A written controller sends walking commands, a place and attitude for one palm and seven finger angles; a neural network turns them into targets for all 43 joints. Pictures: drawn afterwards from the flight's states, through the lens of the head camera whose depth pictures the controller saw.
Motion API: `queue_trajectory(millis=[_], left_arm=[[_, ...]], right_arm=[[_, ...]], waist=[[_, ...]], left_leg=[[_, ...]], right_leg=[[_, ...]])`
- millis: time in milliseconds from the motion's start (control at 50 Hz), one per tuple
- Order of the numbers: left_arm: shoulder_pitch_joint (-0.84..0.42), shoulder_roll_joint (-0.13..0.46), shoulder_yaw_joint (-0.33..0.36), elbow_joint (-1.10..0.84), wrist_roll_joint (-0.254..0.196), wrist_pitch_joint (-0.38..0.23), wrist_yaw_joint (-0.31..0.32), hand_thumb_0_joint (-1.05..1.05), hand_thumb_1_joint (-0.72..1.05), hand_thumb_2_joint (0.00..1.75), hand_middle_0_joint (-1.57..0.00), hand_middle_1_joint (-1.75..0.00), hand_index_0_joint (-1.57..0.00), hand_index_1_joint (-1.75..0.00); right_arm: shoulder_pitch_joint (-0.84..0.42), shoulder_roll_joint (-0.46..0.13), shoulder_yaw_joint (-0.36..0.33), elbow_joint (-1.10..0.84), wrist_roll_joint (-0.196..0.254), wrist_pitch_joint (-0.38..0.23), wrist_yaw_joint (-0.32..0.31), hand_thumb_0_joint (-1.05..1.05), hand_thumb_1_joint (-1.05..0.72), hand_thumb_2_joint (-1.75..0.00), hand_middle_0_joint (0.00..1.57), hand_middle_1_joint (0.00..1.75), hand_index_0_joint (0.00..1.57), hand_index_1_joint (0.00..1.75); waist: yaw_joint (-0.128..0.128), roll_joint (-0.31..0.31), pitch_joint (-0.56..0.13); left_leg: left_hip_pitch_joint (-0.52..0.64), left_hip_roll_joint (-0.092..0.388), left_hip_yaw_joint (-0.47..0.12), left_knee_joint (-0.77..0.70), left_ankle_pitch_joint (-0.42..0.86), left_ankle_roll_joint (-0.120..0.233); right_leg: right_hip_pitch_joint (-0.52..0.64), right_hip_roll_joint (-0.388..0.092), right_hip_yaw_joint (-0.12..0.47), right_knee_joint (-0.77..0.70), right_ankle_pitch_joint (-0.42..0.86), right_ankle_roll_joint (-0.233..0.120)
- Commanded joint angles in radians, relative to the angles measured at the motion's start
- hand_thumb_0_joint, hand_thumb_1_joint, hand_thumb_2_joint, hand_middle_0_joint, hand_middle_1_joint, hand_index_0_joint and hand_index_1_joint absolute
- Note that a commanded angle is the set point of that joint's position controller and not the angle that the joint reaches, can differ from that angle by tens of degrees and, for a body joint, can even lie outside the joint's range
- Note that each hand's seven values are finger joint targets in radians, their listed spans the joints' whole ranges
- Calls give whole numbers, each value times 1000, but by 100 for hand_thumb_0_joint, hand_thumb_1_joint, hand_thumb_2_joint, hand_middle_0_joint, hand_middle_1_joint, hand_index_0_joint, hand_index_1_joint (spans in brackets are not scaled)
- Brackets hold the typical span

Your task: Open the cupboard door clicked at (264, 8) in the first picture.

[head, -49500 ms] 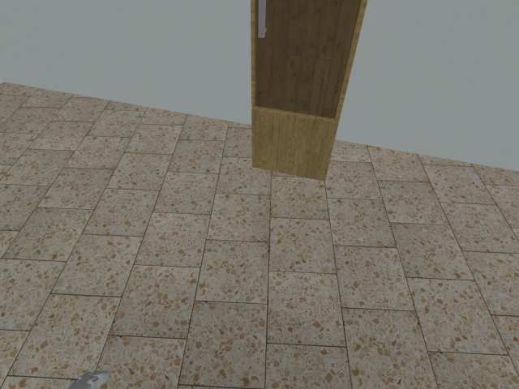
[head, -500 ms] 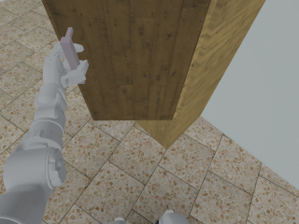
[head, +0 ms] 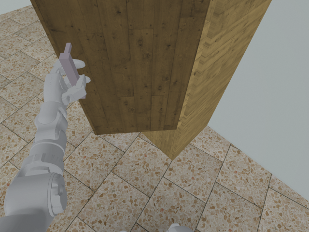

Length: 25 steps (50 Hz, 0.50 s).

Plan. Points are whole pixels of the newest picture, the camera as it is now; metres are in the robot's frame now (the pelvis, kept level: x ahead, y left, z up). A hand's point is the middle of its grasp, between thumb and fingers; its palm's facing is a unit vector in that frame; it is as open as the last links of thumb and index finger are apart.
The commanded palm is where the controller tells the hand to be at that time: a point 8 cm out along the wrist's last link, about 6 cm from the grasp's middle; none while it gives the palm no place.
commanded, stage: pull the door open along its arc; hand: left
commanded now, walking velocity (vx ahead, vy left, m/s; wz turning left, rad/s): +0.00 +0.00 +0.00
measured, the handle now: (75, 72) +0.52 +0.19 +0.10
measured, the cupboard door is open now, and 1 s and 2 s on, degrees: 50 87 90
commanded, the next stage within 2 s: open thumb and fingers to let go in 0.70 s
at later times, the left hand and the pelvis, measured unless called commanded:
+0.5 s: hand (109, 140) +0.31 +0.09 +0.10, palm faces +0.33 -0.94 +0.06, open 6.3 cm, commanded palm +0.25 +0.16 +0.10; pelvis +0.01 -0.02 +0.02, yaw +1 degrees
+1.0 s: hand (125, 150) +0.28 +0.05 +0.10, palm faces +0.41 -0.91 +0.00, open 6.6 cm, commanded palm +0.24 +0.09 +0.10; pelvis +0.00 -0.04 +0.01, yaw +4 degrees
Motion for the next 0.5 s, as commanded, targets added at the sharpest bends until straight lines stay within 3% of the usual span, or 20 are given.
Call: queue_trajectory(millis=[0,80,120,140,160,220,300,360,380,420,480], left_arm=[[-196,184,6,-370,-37,-68,-28,0,90,90,-40,-135,-40,-135],[44,94,-43,-569,-75,-36,-30,0,90,90,-40,-135,-40,-135],[166,84,-40,-657,-83,-15,-22,0,90,90,-40,-135,-40,-135],[193,37,63,-757,-141,7,106,0,90,90,-40,-135,-40,-135],[271,-53,-19,-812,-122,30,174,0,90,90,-40,-135,-40,-135],[475,-80,-22,-964,-68,66,322,0,90,90,-40,-135,-40,-135],[642,-140,-99,-1140,40,121,479,0,90,90,-40,-135,-40,-135],[672,-198,-153,-1216,88,181,571,0,90,90,-40,-135,-40,-135],[686,-208,-162,-1223,102,197,604,0,90,90,-40,-135,-40,-135],[698,-272,-208,-1237,104,236,655,0,90,90,-40,-135,-40,-135],[720,-310,-264,-1261,144,266,704,0,90,90,-40,-135,-40,-135]], right_arm=[[35,-141,-59,-135,19,-34,-1,0,-90,-90,20,30,20,30],[-18,-123,-60,-181,29,-49,6,0,-90,-90,20,30,20,30],[-50,-119,-58,-195,31,-57,9,0,-90,-90,20,30,20,30],[-101,-85,-58,-208,31,-68,13,0,-90,-90,20,30,20,30],[-124,-80,-53,-215,26,-80,19,0,-90,-90,20,30,20,30],[-158,-72,-52,-219,12,-87,32,0,-90,-90,20,30,20,30],[-214,-47,-44,-237,-13,-58,36,0,-90,-90,20,30,20,30],[-262,-25,-33,-246,-25,-22,23,0,-90,-90,20,30,20,30],[-277,-22,-31,-245,-31,-12,14,0,-90,-90,20,30,20,30],[-317,-7,-22,-248,-34,7,3,0,-90,-90,20,30,20,30],[-340,5,-16,-240,-42,27,-8,0,-90,-90,20,30,20,30]], waist=[[77,41,-433],[104,-14,-401],[122,-21,-362],[200,-30,-355],[177,-6,-320],[192,-52,-290],[190,-60,-261],[181,-61,-205],[170,-106,-182],[161,-127,-149],[152,-91,-132]], left_leg=[[201,-9,-50,-90,489,-5],[199,-10,-34,-113,518,2],[196,-10,-31,-131,501,-1],[182,-16,-26,-144,480,-13],[204,-17,-21,-156,461,-19],[222,-9,-31,-170,491,-28],[230,-13,-22,-181,447,-25],[230,-18,-25,-196,364,-28],[233,-19,-31,-193,334,-23],[236,-25,-33,-196,283,-25],[264,-28,-39,-193,270,-25]], right_leg=[[350,-18,45,-58,494,19],[421,-29,45,-73,557,24],[428,-34,43,-79,557,27],[425,-30,24,-99,507,24],[416,-31,20,-106,486,26],[427,-39,7,-101,480,25],[470,-59,34,-114,497,26],[475,-70,51,-151,421,27],[477,-73,61,-177,394,32],[476,-84,82,-219,332,39],[478,-92,104,-251,312,34]])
